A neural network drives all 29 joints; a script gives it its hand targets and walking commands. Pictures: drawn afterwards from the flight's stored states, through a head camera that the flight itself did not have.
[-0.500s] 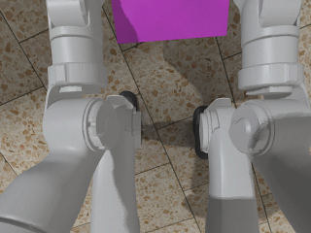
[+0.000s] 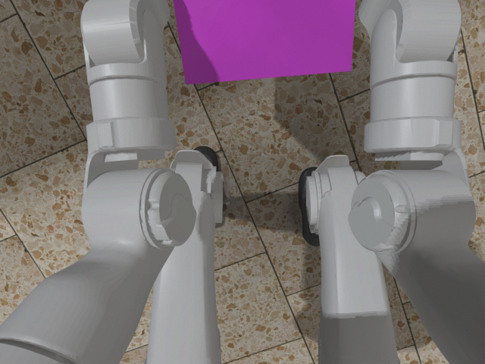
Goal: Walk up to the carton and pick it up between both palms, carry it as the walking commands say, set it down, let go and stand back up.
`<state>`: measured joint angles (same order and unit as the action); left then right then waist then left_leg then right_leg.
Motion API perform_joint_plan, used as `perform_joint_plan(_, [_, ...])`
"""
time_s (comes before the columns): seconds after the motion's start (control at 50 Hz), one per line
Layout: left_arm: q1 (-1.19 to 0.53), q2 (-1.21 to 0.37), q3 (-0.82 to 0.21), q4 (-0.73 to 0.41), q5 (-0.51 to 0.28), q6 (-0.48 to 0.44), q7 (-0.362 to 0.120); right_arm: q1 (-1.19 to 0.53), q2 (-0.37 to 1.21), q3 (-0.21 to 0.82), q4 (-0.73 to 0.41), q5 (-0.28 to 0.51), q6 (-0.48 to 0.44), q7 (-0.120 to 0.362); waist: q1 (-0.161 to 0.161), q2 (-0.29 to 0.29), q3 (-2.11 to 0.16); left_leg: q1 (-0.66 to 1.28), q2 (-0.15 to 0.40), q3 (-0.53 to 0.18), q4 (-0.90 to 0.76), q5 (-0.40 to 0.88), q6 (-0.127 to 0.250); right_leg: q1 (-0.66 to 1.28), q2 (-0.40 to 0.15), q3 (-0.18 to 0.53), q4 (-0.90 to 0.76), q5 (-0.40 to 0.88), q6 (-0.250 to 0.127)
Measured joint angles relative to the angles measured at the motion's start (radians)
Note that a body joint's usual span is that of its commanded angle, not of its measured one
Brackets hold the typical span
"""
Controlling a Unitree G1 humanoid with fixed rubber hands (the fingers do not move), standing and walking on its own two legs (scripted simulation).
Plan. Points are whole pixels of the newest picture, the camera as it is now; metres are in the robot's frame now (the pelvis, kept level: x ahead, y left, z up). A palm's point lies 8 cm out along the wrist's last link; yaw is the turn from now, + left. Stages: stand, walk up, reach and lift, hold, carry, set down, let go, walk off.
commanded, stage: reach and lift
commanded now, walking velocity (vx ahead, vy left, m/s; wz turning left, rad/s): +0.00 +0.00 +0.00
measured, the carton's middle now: out of the picture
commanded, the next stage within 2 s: none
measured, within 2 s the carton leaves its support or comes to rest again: neither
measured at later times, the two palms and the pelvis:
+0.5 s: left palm out of the picture +0.53 +0.15 -0.04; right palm out of the picture +0.54 -0.10 -0.04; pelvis +0.00 +0.00 +0.05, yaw +1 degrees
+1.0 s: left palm out of the picture +0.51 +0.15 +0.03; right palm out of the picture +0.52 -0.10 +0.03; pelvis +0.00 +0.00 +0.10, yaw +1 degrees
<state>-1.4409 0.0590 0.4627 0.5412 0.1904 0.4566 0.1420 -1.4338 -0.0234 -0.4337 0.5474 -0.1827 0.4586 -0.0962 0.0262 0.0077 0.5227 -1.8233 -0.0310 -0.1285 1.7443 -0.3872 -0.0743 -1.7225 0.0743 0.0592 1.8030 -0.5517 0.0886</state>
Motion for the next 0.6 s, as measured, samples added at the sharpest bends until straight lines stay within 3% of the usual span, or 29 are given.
perform_joint_plan(0.6, [0.135, -0.05, -0.012, -0.057, -0.007, 0.009, 0.002, 0.139, 0.042, 0.013, -0.057, 0.0, 0.007, 0.006, -0.007, -0.005, -0.001, 0.266, 0.012, 0.01, -0.178, 0.017, 0.004, 0.254, -0.007, 0.006, -0.176, 0.031, -0.014])
